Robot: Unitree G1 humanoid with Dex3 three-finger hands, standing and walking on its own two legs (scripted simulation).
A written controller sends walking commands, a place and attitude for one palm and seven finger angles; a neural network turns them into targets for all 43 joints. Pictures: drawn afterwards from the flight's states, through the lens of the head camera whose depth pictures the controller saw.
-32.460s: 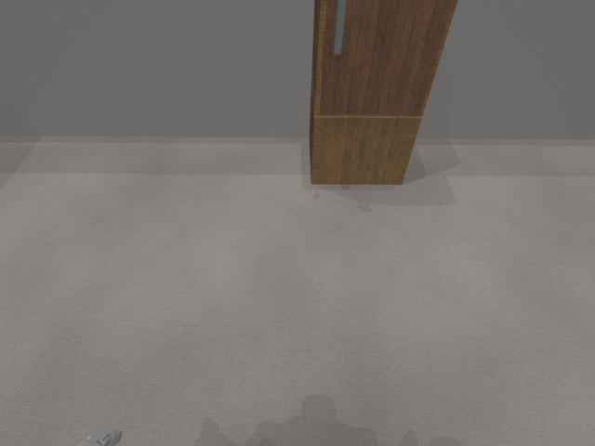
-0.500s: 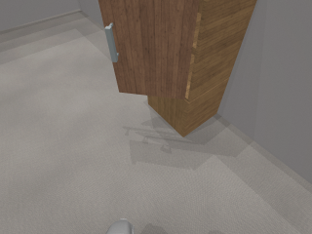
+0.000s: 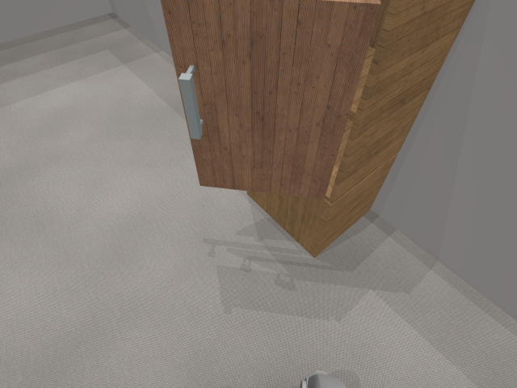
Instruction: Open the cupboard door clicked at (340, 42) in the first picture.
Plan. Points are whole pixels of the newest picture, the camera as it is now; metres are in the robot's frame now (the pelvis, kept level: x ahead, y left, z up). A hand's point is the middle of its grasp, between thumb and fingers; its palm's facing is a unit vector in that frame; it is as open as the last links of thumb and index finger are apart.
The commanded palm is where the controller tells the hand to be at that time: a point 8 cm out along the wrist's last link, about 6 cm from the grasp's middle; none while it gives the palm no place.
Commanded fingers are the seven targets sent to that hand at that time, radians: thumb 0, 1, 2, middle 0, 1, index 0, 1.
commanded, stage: take the last steps up to it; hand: left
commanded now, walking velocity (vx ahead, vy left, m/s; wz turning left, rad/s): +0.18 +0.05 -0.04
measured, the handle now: (194, 103) +0.72 +0.21 +0.01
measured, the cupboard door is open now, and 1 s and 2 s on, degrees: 42 42 42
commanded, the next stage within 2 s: come to a stop and stand still in 0.06 s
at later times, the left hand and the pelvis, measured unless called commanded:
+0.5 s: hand (151, 370) +0.17 +0.22 -0.19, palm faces +0.03 -0.97 -0.22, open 7.2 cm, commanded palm none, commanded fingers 0.00 0.90 0.90 -0.20 -0.30 -0.20 -0.30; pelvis +0.13 +0.02 -0.01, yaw -1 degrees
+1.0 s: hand out of the picture +0.14 +0.17 -0.18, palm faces +0.01 -0.98 -0.20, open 7.3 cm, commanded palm none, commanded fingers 0.00 0.90 0.90 -0.20 -0.30 -0.20 -0.30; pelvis +0.11 -0.01 -0.01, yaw -1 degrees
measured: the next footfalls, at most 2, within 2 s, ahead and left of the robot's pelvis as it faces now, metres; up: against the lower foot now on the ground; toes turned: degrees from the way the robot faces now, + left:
right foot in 0.12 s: +0.14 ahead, -0.11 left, +0.00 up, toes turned -8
left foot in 0.40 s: +0.15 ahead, +0.11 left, +0.00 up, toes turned +0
